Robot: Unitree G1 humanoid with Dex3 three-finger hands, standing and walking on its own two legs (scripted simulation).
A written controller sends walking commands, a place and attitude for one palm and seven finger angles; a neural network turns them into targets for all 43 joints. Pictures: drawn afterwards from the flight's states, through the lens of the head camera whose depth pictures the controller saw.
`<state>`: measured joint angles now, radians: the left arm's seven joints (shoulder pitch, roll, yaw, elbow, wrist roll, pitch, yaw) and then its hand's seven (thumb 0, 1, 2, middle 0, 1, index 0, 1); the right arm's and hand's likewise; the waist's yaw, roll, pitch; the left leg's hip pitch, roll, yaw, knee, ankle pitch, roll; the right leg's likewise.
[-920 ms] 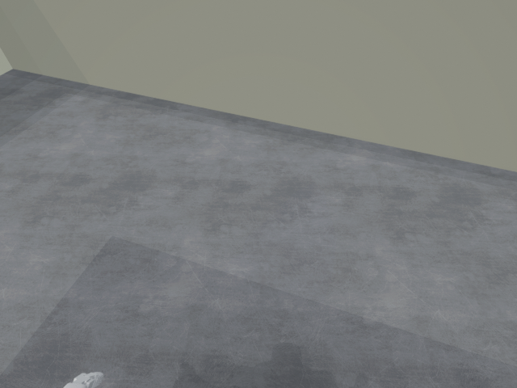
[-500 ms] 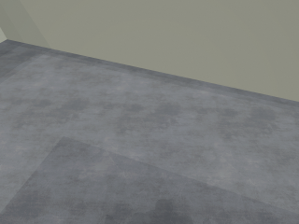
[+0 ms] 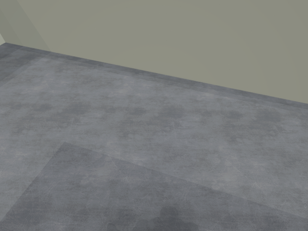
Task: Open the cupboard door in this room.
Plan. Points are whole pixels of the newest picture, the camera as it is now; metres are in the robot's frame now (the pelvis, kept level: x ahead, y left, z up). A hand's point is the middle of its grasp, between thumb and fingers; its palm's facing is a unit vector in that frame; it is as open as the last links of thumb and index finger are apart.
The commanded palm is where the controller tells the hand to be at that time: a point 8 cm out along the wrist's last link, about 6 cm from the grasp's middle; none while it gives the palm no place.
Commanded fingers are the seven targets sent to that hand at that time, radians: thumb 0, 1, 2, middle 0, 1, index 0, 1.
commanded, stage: turn or walk to find it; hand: left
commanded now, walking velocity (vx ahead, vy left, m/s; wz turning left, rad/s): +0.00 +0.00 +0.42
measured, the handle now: out of the picture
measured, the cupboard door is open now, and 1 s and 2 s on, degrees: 0 0 0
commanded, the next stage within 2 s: none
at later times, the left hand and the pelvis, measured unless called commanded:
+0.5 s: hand out of the picture +0.02 +0.23 -0.18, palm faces +0.14 -0.96 -0.24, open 7.4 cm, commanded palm none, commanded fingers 0.00 0.90 0.90 -0.20 -0.30 -0.20 -0.30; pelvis -0.02 +0.02 -0.01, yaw +8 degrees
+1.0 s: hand out of the picture -0.11 +0.20 -0.18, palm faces +0.41 -0.88 -0.25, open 7.4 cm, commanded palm none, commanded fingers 0.00 0.90 0.90 -0.20 -0.30 -0.20 -0.30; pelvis -0.07 +0.00 -0.01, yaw +23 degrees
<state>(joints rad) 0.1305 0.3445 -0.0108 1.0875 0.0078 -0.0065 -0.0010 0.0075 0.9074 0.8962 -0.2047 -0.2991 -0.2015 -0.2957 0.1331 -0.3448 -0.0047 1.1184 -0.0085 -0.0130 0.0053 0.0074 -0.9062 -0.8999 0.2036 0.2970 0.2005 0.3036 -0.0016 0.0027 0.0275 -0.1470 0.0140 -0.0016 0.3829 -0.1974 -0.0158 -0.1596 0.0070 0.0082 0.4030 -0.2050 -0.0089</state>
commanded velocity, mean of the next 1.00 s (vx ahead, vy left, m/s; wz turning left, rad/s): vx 0.00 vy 0.00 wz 0.42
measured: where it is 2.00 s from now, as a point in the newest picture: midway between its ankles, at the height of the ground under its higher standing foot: outside the picture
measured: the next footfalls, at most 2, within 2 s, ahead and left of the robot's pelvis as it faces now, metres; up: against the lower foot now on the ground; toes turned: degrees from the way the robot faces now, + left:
right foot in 0.66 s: +0.00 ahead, -0.12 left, +0.00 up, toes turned +13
left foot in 1.04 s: -0.09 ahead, +0.12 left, +0.00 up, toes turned +28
